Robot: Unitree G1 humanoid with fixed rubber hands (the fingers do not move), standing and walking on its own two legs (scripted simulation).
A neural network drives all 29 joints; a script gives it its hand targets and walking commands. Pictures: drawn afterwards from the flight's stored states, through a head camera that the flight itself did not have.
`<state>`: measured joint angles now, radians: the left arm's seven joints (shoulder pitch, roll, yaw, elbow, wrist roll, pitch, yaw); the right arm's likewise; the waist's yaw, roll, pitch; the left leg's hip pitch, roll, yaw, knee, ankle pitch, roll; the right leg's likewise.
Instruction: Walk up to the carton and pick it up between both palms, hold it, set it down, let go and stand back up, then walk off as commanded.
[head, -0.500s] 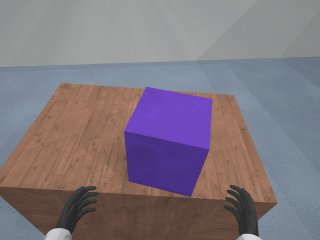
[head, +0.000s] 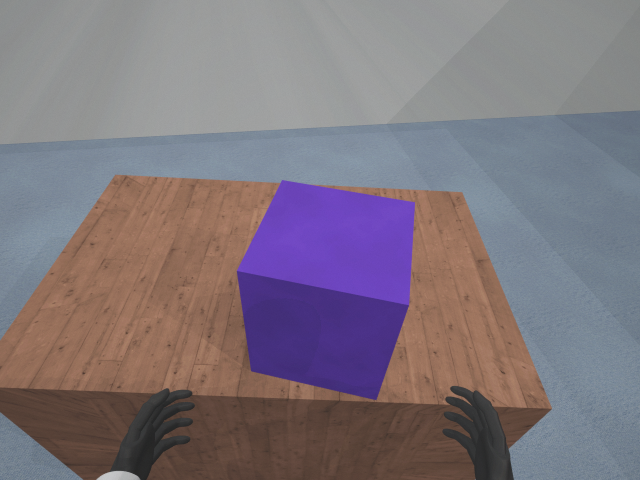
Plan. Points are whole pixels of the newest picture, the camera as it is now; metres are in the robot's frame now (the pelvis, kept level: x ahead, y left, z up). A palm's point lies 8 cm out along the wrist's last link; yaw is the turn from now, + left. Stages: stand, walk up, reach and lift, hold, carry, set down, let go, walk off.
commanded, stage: set down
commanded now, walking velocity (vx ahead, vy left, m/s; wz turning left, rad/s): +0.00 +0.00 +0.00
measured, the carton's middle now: (329, 290) +0.43 +0.02 -0.01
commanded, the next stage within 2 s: let go in 1.50 s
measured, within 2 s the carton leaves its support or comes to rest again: neither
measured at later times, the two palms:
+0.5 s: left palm (135, 473) +0.16 +0.24 -0.04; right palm out of the picture +0.16 -0.17 -0.04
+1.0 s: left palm out of the picture +0.16 +0.23 -0.05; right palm out of the picture +0.15 -0.19 -0.07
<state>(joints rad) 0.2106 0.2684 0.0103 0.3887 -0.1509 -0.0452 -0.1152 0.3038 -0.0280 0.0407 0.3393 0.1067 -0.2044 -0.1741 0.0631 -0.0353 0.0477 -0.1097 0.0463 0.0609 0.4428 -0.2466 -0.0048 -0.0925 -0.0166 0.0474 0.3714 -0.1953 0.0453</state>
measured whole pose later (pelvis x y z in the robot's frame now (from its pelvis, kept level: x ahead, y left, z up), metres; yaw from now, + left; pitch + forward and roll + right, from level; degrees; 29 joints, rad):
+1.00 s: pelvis +0.00 -0.01 +0.00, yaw +0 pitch -6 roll +0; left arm 0.23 0.27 -0.01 0.38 -0.15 0.15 -0.03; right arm 0.29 -0.04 -0.01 0.56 0.00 -0.18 -0.06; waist 0.04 -0.01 0.07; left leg -0.08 0.05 0.06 0.43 -0.25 -0.01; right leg -0.08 -0.02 0.05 0.40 -0.22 0.04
